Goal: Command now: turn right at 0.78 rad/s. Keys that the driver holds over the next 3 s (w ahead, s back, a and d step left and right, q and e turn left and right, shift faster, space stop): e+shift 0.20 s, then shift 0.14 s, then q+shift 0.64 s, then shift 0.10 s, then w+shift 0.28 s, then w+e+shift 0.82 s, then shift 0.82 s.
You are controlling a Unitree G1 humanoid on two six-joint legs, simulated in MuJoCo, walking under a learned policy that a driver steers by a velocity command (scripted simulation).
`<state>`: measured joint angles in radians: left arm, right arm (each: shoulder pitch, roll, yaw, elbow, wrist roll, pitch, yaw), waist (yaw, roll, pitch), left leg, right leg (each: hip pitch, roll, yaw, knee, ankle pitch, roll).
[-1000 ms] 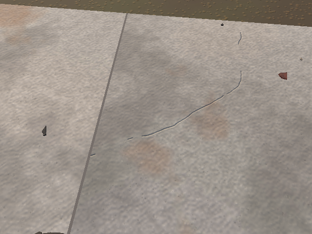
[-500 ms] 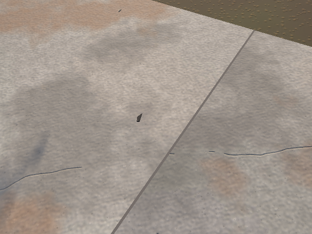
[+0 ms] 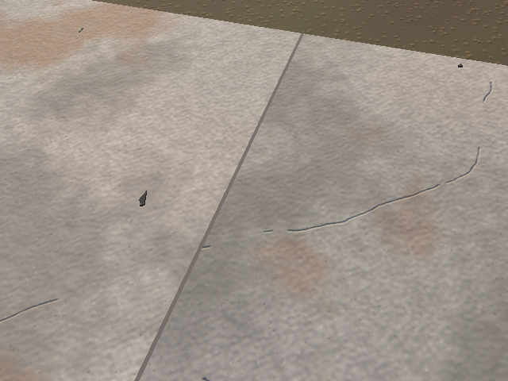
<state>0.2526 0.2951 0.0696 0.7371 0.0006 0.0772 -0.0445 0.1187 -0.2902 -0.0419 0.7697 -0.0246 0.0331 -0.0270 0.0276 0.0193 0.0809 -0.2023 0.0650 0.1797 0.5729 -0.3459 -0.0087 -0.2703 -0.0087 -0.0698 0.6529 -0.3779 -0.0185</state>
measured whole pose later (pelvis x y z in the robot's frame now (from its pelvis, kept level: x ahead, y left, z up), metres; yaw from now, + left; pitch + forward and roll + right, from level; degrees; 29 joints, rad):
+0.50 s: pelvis +0.03 -0.03 +0.01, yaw -15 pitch +0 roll +0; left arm 0.22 0.26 0.02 0.71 0.04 0.04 0.02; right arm 0.21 -0.31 -0.03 0.81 -0.01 0.07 -0.01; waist -0.01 0.03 0.04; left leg -0.40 0.00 -0.03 0.75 -0.34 -0.02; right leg -0.15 0.16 0.16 0.40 -0.23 -0.10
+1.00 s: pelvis +0.07 -0.02 +0.01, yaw +10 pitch +2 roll +0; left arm 0.09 0.34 0.02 0.67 0.01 0.03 0.02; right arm 0.27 -0.35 -0.10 0.74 -0.01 0.06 0.00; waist -0.05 -0.01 0.09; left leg -0.22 -0.18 -0.36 0.47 -0.24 0.04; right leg -0.42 0.06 0.14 0.74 -0.38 0.04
